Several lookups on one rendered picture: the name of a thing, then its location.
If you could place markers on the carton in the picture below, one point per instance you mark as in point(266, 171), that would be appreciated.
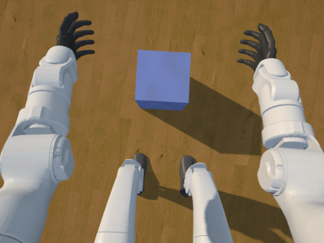
point(162, 80)

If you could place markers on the robot left shin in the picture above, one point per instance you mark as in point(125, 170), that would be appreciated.
point(130, 162)

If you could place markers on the left robot forearm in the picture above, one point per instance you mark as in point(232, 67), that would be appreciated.
point(49, 97)

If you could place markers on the robot left upper arm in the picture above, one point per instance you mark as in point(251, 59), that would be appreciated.
point(32, 168)

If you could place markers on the robot right upper arm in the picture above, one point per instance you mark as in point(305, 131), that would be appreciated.
point(295, 178)

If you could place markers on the robot right hand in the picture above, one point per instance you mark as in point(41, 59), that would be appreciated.
point(265, 48)

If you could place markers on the robot left hand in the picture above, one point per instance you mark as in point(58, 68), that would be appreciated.
point(67, 35)

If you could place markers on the left robot foot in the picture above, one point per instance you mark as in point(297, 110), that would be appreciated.
point(141, 159)

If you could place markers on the right robot forearm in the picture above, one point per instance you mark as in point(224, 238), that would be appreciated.
point(281, 108)

